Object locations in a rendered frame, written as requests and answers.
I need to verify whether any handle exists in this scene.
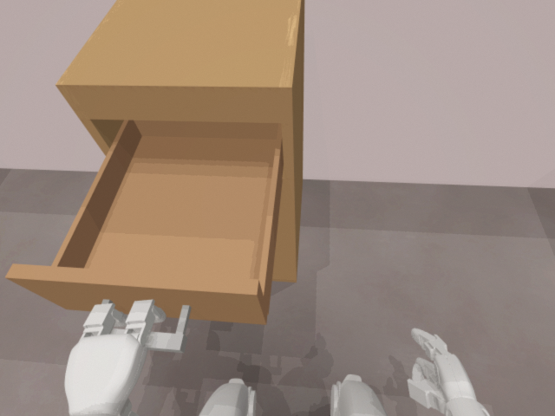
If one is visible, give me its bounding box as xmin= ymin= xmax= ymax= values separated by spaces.
xmin=91 ymin=299 xmax=191 ymax=353

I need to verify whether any robot right hand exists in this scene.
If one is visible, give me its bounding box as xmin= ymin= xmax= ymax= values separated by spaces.
xmin=408 ymin=328 xmax=477 ymax=414

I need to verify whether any robot left hand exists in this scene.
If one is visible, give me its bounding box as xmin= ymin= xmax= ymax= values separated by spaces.
xmin=64 ymin=299 xmax=167 ymax=416

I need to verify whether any robot right shin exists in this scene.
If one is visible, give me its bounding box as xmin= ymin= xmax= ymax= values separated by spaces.
xmin=344 ymin=374 xmax=362 ymax=382

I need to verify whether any right robot forearm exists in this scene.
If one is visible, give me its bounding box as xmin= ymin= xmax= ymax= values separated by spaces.
xmin=444 ymin=398 xmax=490 ymax=416

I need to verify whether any cabinet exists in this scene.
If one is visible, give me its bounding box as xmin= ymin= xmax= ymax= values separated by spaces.
xmin=56 ymin=0 xmax=304 ymax=283

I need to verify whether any right robot thigh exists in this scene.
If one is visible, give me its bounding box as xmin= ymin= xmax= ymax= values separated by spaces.
xmin=330 ymin=380 xmax=388 ymax=416

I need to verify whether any drawer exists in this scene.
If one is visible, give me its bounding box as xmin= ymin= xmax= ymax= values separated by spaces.
xmin=5 ymin=120 xmax=284 ymax=325

